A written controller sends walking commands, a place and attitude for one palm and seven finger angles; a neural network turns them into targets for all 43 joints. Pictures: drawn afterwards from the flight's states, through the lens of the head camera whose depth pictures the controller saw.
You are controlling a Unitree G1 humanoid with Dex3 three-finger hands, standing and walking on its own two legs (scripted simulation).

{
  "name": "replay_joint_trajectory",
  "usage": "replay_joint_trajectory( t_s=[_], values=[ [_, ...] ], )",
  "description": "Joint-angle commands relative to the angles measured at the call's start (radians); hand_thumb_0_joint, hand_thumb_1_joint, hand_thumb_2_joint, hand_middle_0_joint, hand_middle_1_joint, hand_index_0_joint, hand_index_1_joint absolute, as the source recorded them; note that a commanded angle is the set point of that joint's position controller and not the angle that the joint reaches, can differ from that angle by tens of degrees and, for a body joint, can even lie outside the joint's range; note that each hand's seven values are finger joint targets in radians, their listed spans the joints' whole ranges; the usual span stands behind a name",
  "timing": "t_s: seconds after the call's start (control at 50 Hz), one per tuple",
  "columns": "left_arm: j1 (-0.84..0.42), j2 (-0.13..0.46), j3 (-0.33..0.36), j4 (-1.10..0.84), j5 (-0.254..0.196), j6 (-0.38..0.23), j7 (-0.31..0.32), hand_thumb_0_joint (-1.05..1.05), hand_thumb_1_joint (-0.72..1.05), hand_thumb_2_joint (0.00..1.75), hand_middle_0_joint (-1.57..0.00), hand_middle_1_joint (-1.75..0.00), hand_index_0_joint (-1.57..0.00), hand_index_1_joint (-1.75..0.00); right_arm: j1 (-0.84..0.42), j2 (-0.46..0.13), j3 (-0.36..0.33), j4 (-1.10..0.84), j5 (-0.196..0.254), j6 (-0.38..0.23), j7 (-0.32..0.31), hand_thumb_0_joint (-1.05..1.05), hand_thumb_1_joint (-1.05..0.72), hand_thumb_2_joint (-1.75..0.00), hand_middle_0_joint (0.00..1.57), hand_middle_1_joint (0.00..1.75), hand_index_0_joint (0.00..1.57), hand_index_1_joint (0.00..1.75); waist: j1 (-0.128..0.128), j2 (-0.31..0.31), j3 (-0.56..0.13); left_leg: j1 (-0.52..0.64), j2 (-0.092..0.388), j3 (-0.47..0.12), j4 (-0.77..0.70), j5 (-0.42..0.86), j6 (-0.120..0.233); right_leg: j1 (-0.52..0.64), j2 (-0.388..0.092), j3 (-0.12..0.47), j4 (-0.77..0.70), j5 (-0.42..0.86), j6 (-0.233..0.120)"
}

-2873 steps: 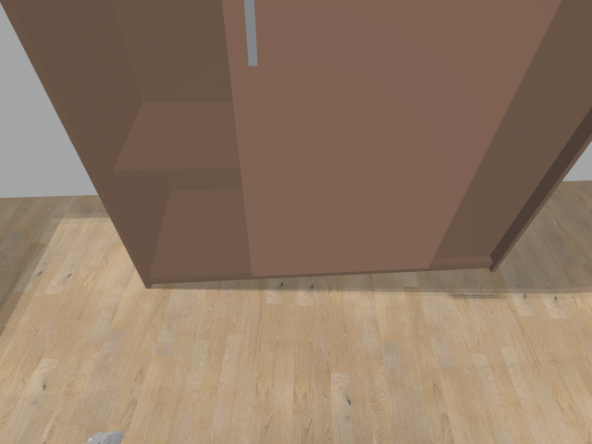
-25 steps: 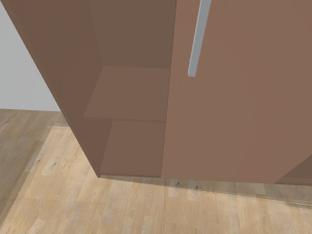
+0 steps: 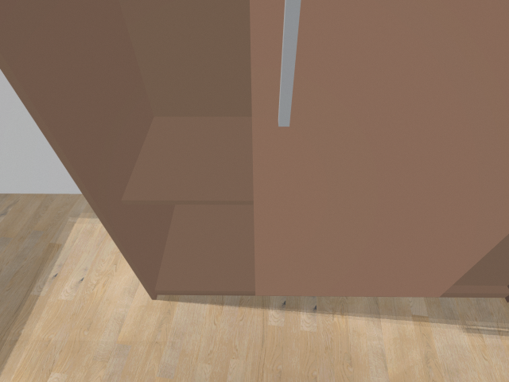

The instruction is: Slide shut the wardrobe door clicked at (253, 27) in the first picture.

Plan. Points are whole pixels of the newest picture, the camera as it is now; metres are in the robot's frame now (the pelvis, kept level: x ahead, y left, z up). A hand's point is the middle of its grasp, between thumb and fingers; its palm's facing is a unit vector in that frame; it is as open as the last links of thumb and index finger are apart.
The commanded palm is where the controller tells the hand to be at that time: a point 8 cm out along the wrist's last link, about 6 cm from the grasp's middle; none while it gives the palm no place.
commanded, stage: look again from close up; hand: right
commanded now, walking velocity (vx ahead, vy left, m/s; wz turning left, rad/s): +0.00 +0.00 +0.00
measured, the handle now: (288, 46) +0.52 -0.02 +0.28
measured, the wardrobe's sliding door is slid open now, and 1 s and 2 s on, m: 0.41 0.41 0.41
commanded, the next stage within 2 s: raise the hand with hooked fingers in 0.90 s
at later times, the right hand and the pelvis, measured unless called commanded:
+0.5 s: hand out of the picture +0.01 -0.19 -0.17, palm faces +0.00 +0.97 -0.23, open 7.4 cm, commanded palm none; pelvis +0.00 +0.01 +0.00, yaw +0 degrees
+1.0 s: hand out of the picture +0.01 -0.16 -0.17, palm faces +0.02 +0.98 -0.20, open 7.4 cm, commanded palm +0.10 -0.20 -0.06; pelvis +0.01 +0.03 +0.01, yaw +0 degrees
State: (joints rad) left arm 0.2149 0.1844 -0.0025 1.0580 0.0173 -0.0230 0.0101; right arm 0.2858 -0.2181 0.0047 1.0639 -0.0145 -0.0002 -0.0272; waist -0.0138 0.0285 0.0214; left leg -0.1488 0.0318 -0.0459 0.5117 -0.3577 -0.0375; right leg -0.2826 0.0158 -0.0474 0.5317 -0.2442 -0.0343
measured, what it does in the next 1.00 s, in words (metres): stands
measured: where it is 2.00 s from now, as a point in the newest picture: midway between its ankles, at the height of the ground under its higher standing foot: outside the picture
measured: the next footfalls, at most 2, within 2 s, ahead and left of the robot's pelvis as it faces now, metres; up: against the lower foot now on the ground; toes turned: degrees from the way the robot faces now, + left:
none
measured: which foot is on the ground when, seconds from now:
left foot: down 0.00-1.00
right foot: down 0.00-1.00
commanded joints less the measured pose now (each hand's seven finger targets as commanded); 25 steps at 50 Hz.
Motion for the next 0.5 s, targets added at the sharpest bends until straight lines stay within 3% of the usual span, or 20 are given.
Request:
replay_joint_trajectory(
  t_s=[0.0, 0.12, 0.48],
  values=[
    [0.013, 0.161, 0.029, -0.042, -0.005, -0.016, 0.014, 0.00, 0.90, 0.90, -0.20, -0.30, -0.20, -0.30, 0.050, -0.112, -0.023, -0.022, -0.004, -0.019, -0.008, 0.00, -0.90, -0.90, 0.20, 0.30, 0.20, 0.30, 0.005, -0.054, -0.005, -0.091, 0.039, -0.027, -0.082, 0.144, 0.057, 0.092, -0.123, 0.133, -0.136, 0.134, -0.024],
    [-0.001, 0.162, 0.029, -0.030, -0.008, -0.014, 0.013, 0.00, 0.90, 0.90, -0.20, -0.30, -0.20, -0.30, 0.040, -0.123, -0.023, -0.011, -0.005, -0.021, -0.007, 0.00, -0.90, -0.90, 0.20, 0.30, 0.20, 0.30, 0.005, -0.020, 0.002, -0.080, 0.048, -0.035, -0.103, 0.160, 0.058, 0.092, -0.120, 0.124, -0.132, 0.138, -0.021],
    [-0.023, 0.179, 0.023, -0.003, -0.008, -0.011, 0.010, 0.00, 0.90, 0.90, -0.20, -0.30, -0.20, -0.30, 0.016, -0.146, -0.022, -0.001, -0.002, -0.027, -0.004, 0.00, -0.90, -0.90, 0.20, 0.30, 0.20, 0.30, 0.004, -0.012, 0.005, -0.079, 0.063, -0.061, -0.134, 0.203, 0.063, 0.113, -0.115, 0.107, -0.137, 0.170, -0.004]
  ],
)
